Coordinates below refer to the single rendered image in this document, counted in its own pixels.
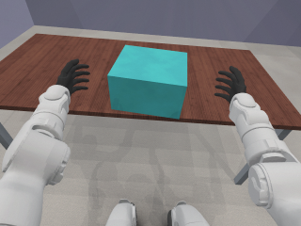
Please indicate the left robot upper arm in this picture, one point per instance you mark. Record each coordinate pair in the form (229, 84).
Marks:
(40, 162)

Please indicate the robot right shin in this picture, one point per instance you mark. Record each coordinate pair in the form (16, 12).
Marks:
(180, 203)

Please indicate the right robot hand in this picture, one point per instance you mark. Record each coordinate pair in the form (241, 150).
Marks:
(237, 83)

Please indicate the left robot hand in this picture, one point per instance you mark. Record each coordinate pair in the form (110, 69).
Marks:
(67, 77)

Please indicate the robot left forearm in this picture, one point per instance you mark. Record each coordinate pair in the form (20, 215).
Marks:
(49, 118)

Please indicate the right robot upper arm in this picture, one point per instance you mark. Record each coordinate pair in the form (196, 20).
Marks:
(276, 186)

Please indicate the robot right forearm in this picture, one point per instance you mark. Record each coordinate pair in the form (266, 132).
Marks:
(259, 137)

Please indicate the right robot thigh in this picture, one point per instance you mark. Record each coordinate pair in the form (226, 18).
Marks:
(187, 215)

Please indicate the table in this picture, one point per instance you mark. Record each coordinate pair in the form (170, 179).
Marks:
(33, 67)

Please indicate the carton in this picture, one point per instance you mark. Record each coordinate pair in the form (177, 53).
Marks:
(148, 81)

